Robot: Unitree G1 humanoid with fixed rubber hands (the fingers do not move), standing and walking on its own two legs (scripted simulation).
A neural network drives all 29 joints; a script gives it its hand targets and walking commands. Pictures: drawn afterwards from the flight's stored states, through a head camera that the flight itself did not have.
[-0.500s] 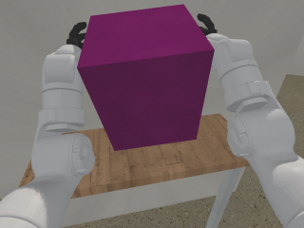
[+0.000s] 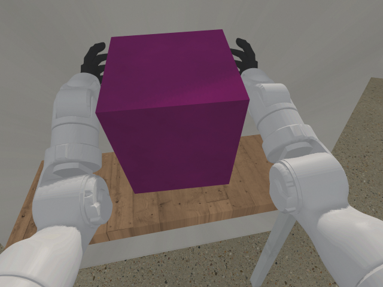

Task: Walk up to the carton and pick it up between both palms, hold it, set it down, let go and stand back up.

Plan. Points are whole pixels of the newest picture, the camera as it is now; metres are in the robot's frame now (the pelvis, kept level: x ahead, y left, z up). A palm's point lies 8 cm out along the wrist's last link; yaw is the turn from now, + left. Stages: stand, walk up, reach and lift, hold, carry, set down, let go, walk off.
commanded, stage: set down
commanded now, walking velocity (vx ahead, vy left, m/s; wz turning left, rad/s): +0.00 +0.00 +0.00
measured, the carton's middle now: (175, 117) +0.37 +0.01 +0.22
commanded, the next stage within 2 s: none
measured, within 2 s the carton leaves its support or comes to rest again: neither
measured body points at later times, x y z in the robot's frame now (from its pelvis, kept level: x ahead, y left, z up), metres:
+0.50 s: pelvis -0.01 +0.00 +0.00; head -0.07 +0.02 +0.44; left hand +0.42 +0.16 +0.28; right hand +0.40 -0.14 +0.28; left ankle +0.04 +0.12 -0.75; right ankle -0.06 -0.10 -0.75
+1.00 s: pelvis +0.00 +0.00 +0.00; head -0.05 +0.03 +0.45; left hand +0.44 +0.16 +0.24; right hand +0.42 -0.14 +0.24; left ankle +0.04 +0.12 -0.75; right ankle -0.06 -0.10 -0.75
